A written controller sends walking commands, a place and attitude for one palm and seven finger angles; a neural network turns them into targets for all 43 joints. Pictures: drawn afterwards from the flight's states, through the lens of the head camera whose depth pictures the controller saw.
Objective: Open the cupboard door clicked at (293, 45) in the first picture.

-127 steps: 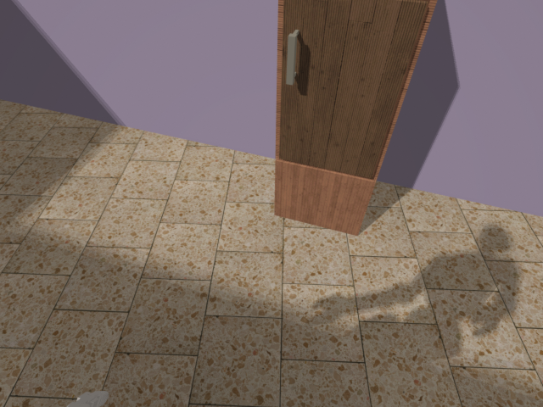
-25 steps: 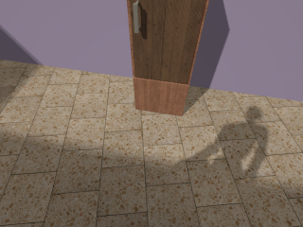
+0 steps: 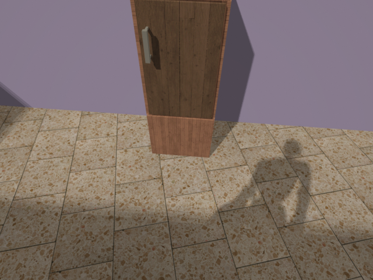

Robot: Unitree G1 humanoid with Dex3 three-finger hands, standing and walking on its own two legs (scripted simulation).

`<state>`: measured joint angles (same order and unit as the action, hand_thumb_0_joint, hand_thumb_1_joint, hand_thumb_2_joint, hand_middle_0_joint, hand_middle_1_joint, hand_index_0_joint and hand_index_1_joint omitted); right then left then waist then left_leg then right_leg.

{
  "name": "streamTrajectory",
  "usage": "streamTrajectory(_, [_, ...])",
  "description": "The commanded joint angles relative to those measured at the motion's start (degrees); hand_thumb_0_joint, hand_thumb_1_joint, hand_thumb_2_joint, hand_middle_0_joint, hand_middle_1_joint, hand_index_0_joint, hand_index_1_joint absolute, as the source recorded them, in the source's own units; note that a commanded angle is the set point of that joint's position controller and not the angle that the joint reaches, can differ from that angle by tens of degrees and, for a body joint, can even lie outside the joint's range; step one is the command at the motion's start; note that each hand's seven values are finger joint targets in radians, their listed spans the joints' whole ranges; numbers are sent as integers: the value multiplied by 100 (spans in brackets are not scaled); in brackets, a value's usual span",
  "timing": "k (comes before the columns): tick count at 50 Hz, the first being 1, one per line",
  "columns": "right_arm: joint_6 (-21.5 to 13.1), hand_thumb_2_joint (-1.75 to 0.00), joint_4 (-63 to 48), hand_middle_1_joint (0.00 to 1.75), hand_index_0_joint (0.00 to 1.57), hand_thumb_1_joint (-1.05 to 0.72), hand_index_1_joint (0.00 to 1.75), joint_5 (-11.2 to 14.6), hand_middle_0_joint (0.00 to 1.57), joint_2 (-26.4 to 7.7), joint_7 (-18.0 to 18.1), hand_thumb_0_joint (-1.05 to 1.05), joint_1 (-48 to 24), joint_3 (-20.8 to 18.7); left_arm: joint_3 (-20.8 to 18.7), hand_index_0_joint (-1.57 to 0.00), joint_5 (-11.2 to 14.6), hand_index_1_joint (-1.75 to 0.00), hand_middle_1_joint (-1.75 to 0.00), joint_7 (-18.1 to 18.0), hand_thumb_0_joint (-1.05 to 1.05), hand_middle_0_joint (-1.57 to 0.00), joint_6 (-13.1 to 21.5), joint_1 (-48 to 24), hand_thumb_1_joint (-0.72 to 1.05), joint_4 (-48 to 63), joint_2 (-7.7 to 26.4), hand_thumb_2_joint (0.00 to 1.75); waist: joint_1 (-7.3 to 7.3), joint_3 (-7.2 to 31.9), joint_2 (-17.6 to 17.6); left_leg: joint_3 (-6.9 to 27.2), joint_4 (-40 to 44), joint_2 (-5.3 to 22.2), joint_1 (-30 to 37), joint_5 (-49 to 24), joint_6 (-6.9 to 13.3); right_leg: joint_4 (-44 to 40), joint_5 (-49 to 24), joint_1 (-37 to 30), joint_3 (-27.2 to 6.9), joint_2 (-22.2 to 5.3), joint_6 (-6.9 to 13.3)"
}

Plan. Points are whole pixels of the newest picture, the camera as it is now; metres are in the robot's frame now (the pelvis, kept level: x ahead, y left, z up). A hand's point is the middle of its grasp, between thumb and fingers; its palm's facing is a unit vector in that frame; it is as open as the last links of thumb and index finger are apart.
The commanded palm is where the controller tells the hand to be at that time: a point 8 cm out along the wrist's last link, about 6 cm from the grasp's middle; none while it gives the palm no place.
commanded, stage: take the last steps up to it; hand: left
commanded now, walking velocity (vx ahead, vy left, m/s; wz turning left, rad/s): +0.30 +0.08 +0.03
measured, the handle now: (147, 45) +1.03 +0.24 +0.04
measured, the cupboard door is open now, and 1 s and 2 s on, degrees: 0 0 0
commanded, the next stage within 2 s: come to a stop and stand still in 1.06 s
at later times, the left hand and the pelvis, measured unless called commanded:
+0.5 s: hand (96, 262) +0.20 +0.25 -0.17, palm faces +0.01 -0.99 -0.15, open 7.4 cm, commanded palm none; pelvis +0.14 +0.08 +0.01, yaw -1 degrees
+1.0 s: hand (118, 201) +0.38 +0.24 -0.17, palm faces +0.05 -0.97 -0.22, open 7.2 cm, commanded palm none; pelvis +0.35 +0.05 +0.00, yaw +0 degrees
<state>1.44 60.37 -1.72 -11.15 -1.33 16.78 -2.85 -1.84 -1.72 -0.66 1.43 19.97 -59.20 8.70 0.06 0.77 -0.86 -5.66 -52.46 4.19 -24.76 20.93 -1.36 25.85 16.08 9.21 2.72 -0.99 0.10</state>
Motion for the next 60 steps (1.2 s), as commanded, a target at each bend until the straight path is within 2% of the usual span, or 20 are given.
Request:
streamTrajectory(1, [-198,-90,-533,30,20,-90,30,53,20,-222,-30,0,-303,-82,-258,-20,-25,-30,-30,-54,0,-20,145,171,90,107,1140,90,86,-754,929,112,702,149,-179,-138,6,-1638,1032,572,-1355,-1569,886])
streamTrajectory(4, [-297,-90,-477,30,20,-90,30,76,20,-158,-16,0,8,-62,-303,-20,-13,-30,-30,-23,0,-20,116,130,90,18,1151,90,-59,-596,807,-154,1751,-60,897,-417,42,-1237,1070,886,-972,-1326,707])
streamTrajectory(6, [-382,-90,-168,30,20,-90,30,75,20,-380,77,0,838,-92,-271,-20,10,-30,-30,8,0,-20,46,130,90,2,885,90,-329,-330,5,-108,2594,-56,2272,-255,30,-124,1177,1508,-502,-832,446])
streamTrajectory(8, [-408,-90,22,30,20,-90,30,-12,20,-1275,181,0,1826,-273,-154,-20,39,-30,-30,62,0,-20,24,-68,90,325,355,90,-610,-254,-2037,2962,4278,1966,2654,1645,860,2939,1817,2897,396,111,59])
streamTrajectory(9, [-399,-90,83,30,20,-90,30,-8,20,-1054,247,0,1690,-221,-168,-20,-5,-30,-30,28,0,-20,9,-369,90,343,464,90,-626,-384,-1652,3281,4624,2034,2295,2052,963,3873,1515,3103,-70,-100,135])
streamTrajectory(11, [-461,-90,-62,30,20,-90,30,35,20,-574,269,0,947,-70,-207,-20,-26,-30,-30,123,0,-20,36,-466,90,211,427,90,-288,-884,-493,2413,4598,1668,1554,1380,936,4322,511,3137,-220,-526,126])
streamTrajectory(15, [-644,-90,96,30,20,-90,30,83,20,-250,328,0,906,25,-198,-20,-42,-30,-30,161,0,-20,-39,-67,90,-25,255,90,-16,-576,-398,1103,4412,1134,1757,-940,876,3929,-224,2693,-85,-586,-91])
streamTrajectory(30, [-628,-90,816,30,20,-90,30,2,20,-21,400,0,1993,63,-146,-20,13,-30,-30,168,0,-20,3,-1935,90,580,60,90,-402,-1125,-361,425,3872,1152,2673,-3746,985,1544,-329,2664,462,-346,71])
streamTrajectory(34, [-592,-90,768,30,20,-90,30,72,20,-246,397,0,1697,25,-226,-20,-3,-30,-30,108,0,-20,128,-491,90,195,286,90,306,-324,-406,56,2065,920,2377,-5733,705,605,-564,395,820,205,361])
streamTrajectory(35, [-609,-90,674,30,20,-90,30,134,20,-239,355,0,1556,10,-320,-20,-27,-30,-30,71,0,-20,210,357,90,-50,595,90,669,227,-216,-45,827,745,1442,-4914,517,454,-979,-1123,277,-280,619])
streamTrajectory(36, [-665,-90,479,30,20,-90,30,198,20,53,305,0,1676,34,-479,-20,-22,-30,-30,-10,0,-20,275,1154,90,-219,1202,90,813,1016,852,-364,-1064,-34,-149,-1649,248,115,-1719,-2628,-1947,-1958,1308])
streamTrajectory(37, [-650,-90,337,30,20,-90,30,196,20,36,305,0,1475,23,-506,-20,91,-30,-30,-14,0,-20,257,1319,90,-298,1500,90,723,1118,863,54,-2513,-380,-755,1133,243,-554,-2122,-2498,-3123,-2764,1859])
streamTrajectory(40, [-449,-90,112,30,20,-90,30,58,20,206,226,0,638,-23,-278,-20,80,-30,-30,-72,0,-20,257,-75,90,-3,644,90,210,-437,145,653,-2396,418,-943,-5,258,-1250,-553,16,-1768,-2124,1218])
streamTrajectory(44, [-231,-90,120,30,20,-90,30,7,20,423,150,0,925,-8,-176,-20,1,-30,-30,-78,0,-20,338,-287,90,65,312,90,-231,-472,549,297,-1058,496,-244,-390,46,-1449,-1122,1097,-404,-1514,922])
streamTrajectory(52, [-365,-90,-422,30,20,-90,30,41,20,41,-2,0,-433,15,-226,-20,20,-30,-30,11,0,-20,287,32,90,-130,901,90,75,-546,821,-140,1304,181,83,-792,40,-1098,-1380,244,-262,-1391,835])
streamTrajectory(55, [-435,-90,-268,30,20,-90,30,27,20,-210,43,0,26,-13,-235,-20,44,-30,-30,-8,0,-20,199,7,90,-165,878,90,-226,-439,390,-261,2297,28,1515,-1182,98,-217,-1178,651,-35,-1149,584])
streamTrajectory(56, [-478,-90,-119,30,20,-90,30,-6,20,-548,93,0,546,-81,-190,-20,63,-30,-30,8,0,-20,166,126,90,-147,702,90,-392,-101,-288,251,2643,387,2392,-1493,249,867,-879,1047,200,-760,381])
streamTrajectory(57, [-488,-90,-50,30,20,-90,30,-66,20,-1144,153,0,1013,-203,-147,-20,109,-30,-30,36,0,-20,161,333,90,-67,390,90,-471,284,-1542,1773,3121,1669,3128,-1979,785,2379,898,1915,724,-110,107])
streamTrajectory(58, [-414,-90,-24,30,20,-90,30,-16,20,-1286,190,0,1161,-204,-109,-20,64,-30,-30,-4,0,-20,144,211,90,60,445,90,-501,368,-1821,2434,3603,2151,2881,-1756,1115,3574,2083,2166,329,2,105])
streamTrajectory(60, [-405,-90,-212,30,20,-90,30,15,20,-784,299,0,232,-30,-122,-20,89,-30,-30,-40,0,-20,73,-58,90,-60,399,90,-236,-241,-804,1870,3710,1974,1723,-2705,1135,3897,1367,2076,-219,-442,44])
